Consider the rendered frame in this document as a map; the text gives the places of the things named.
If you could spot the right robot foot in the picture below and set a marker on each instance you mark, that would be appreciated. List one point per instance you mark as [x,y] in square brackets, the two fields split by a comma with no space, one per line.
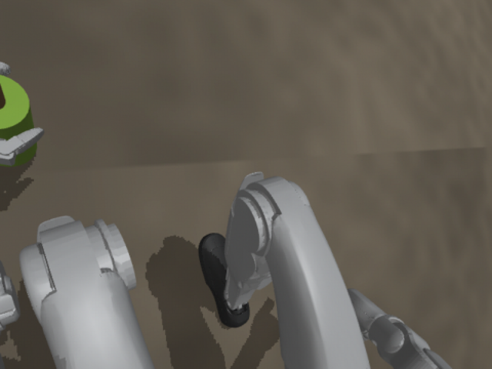
[214,268]

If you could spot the right robot hand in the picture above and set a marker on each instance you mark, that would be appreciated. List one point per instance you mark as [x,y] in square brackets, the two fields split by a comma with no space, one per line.
[366,311]

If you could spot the left robot arm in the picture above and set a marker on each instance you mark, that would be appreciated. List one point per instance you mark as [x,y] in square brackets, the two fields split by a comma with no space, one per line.
[9,305]

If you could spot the right robot arm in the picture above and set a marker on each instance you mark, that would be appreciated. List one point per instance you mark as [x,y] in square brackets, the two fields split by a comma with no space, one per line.
[401,347]

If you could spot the bottle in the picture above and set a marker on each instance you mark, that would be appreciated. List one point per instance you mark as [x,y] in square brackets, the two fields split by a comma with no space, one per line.
[15,116]

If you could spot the left robot hand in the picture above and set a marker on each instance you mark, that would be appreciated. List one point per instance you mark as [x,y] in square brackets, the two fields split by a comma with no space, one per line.
[20,143]

